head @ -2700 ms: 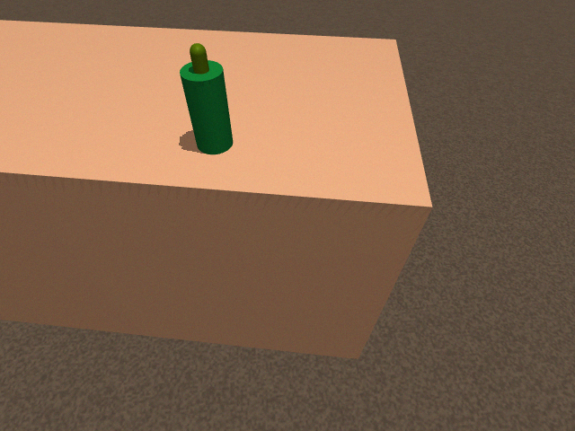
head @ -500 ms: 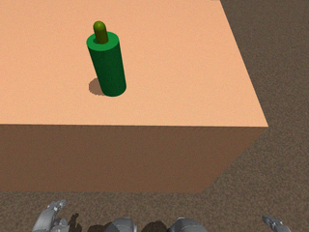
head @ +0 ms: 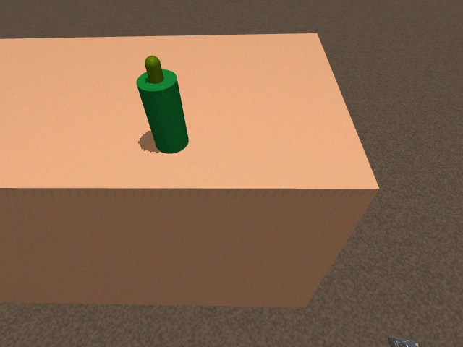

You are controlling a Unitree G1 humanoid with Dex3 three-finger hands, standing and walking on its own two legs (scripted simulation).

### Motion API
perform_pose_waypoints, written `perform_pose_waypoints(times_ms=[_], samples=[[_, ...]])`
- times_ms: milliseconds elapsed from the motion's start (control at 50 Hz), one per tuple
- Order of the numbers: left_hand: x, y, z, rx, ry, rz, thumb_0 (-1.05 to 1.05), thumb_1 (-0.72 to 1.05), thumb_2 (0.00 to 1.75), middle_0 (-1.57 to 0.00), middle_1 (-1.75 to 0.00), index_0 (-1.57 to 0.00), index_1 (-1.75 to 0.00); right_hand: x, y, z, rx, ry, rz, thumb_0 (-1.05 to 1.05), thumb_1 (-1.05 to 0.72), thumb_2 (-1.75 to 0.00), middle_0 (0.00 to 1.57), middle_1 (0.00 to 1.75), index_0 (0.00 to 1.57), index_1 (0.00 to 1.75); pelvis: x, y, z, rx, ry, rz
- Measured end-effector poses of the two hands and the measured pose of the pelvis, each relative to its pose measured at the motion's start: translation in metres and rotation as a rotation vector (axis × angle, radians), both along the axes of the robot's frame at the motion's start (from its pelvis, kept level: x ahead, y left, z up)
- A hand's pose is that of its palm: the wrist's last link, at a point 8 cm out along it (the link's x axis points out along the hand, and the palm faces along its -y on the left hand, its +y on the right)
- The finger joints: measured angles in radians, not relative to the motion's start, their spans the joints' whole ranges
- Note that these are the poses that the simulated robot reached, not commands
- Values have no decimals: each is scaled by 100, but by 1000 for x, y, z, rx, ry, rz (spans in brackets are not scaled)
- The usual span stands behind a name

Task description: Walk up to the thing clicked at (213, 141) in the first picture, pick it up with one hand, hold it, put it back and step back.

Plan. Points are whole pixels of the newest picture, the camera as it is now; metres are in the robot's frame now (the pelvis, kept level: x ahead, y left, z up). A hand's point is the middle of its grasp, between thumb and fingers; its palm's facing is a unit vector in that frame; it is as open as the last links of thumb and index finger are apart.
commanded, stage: walk up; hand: left
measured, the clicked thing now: (163, 105) +0.52 +0.15 +0.14
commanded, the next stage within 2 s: stand in 0.92 s
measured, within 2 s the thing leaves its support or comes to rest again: neither
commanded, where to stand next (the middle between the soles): +0.07 +0.01 m, yaw -1 degrees
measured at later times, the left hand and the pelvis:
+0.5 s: hand out of the picture +0.11 +0.26 -0.14, palm faces -0.02 -0.94 -0.34, open 7.4 cm; pelvis +0.01 +0.01 +0.02, yaw +0 degrees
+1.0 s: hand out of the picture +0.09 +0.26 -0.13, palm faces -0.01 -0.93 -0.36, open 7.4 cm; pelvis +0.02 +0.00 +0.02, yaw +1 degrees
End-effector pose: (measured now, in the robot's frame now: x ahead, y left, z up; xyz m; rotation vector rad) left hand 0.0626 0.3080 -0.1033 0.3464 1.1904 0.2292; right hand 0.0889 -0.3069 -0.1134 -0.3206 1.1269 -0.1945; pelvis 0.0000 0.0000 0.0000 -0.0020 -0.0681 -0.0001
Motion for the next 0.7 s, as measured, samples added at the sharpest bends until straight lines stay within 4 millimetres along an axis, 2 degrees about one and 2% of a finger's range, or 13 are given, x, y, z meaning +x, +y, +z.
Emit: perform_pose_waypoints(times_ms=[100, 300, 500, 700], samples=[[5, -1, 4, -9, -14, -4, 1, 90, 90, -20, -30, -20, -30, -12, 10, 0, 33, 43, 1, 0, -90, -89, 20, 30, 21, 30, -1, 0, 6, 4, 7, 2], [30, -2, 4, -37, -26, -15, 1, 90, 90, -20, -30, -20, -30, -28, 16, 6, 27, 122, -34, 0, -90, -89, 20, 30, 21, 30, 6, 5, 14, -2, 23, 2], [43, -4, 4, -42, -18, -21, 1, 90, 90, -20, -30, -20, -30, -9, 13, 13, 9, 93, -49, 0, -90, -89, 20, 30, 21, 30, 12, 5, 17, -1, 27, 2], [39, -5, 8, -30, -7, -6, 1, 90, 90, -20, -30, -20, -30, 12, 12, 13, 22, 54, -36, 0, -90, -89, 20, 30, 21, 30, 16, 3, 18, 2, 23, 5]])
